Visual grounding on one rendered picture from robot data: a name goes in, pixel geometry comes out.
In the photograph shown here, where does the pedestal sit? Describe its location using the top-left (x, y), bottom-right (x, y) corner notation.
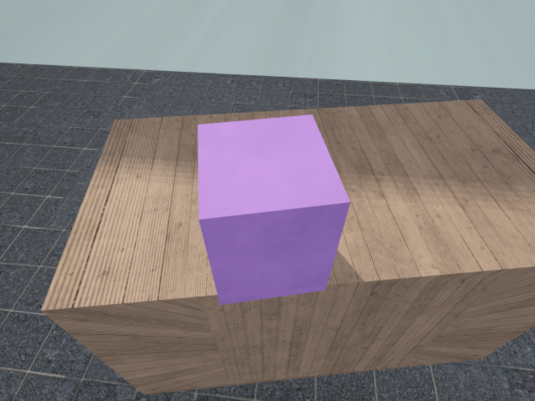
top-left (41, 99), bottom-right (535, 395)

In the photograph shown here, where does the carton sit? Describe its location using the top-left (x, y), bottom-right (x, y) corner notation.
top-left (197, 114), bottom-right (350, 305)

